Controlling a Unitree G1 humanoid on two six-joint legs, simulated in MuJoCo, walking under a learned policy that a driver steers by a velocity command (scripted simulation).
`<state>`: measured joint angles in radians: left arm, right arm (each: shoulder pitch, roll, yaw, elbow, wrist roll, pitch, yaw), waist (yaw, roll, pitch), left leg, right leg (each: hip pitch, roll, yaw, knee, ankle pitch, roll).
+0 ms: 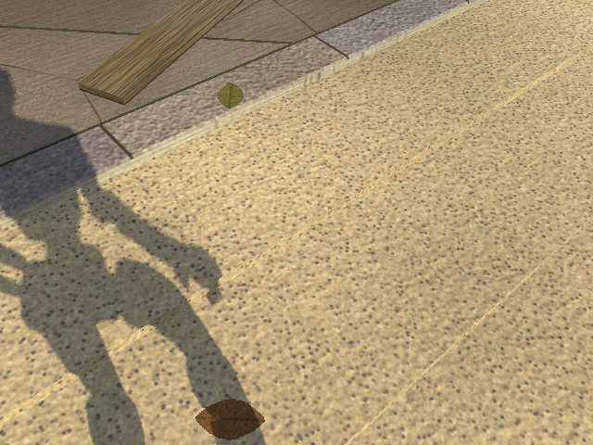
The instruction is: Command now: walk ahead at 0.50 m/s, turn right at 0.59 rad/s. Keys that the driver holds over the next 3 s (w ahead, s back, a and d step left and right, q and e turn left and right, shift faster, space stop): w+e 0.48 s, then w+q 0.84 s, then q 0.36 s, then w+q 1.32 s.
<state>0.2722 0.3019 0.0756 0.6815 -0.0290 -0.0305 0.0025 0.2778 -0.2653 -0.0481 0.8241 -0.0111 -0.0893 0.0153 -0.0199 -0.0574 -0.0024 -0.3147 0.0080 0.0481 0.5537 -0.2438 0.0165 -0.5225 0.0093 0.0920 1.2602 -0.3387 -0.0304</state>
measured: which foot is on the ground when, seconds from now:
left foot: down 0.00-0.40, up 0.42-0.94, down 0.96-1.00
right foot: up 0.00-0.38, down 0.40-0.98, up 1.00-1.00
